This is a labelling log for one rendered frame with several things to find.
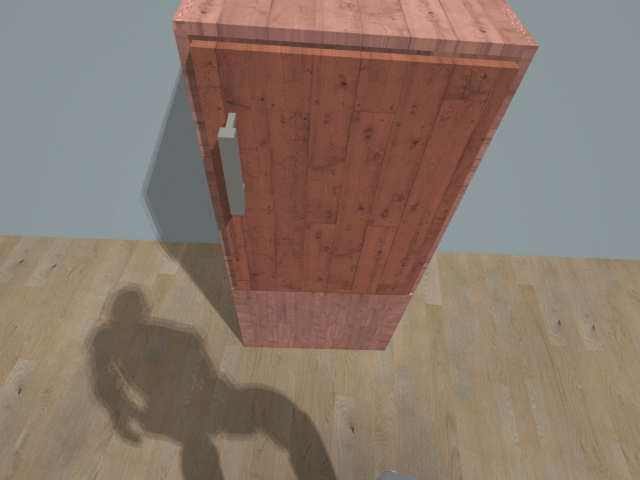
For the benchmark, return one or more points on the handle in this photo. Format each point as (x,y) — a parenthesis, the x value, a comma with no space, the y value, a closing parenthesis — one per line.
(229,151)

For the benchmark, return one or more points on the cupboard door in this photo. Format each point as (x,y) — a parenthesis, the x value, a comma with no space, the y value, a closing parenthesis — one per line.
(351,160)

